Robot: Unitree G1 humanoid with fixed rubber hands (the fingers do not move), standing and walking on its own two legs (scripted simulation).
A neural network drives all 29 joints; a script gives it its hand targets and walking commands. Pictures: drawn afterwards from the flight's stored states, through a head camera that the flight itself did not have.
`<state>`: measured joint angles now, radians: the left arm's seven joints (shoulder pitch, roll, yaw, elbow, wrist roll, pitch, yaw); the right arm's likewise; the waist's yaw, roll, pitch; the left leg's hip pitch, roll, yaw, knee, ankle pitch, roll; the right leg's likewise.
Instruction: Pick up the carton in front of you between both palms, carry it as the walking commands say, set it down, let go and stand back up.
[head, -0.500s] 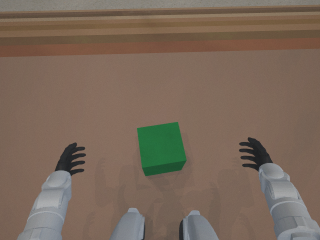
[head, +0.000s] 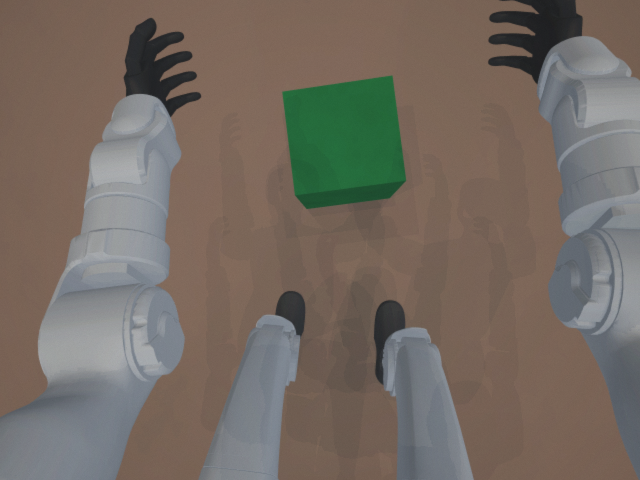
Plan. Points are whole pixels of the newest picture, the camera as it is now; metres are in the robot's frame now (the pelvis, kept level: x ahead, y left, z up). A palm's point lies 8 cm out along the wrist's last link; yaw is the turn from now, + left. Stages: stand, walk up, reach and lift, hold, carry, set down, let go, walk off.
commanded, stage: reach and lift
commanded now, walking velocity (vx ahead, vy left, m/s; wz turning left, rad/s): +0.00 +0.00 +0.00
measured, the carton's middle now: (343, 152) +0.57 +0.03 -0.54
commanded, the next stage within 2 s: none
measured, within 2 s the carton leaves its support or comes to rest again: leaves its support in 1.90 s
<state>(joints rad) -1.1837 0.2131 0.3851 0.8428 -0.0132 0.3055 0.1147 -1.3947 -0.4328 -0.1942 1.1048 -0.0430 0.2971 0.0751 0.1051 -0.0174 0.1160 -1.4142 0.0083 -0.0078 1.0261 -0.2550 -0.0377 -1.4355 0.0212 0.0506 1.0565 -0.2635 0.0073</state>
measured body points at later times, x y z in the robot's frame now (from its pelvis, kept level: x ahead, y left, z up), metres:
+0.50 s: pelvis +0.06 +0.00 -0.07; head +0.42 +0.00 +0.20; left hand +0.54 +0.23 -0.25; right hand +0.62 -0.13 -0.26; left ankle +0.10 +0.14 -0.62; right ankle +0.10 -0.12 -0.62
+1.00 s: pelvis -0.01 -0.01 -0.27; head +0.38 +0.00 -0.05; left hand +0.54 +0.22 -0.46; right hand +0.60 -0.14 -0.46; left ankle +0.10 +0.14 -0.63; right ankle +0.10 -0.12 -0.63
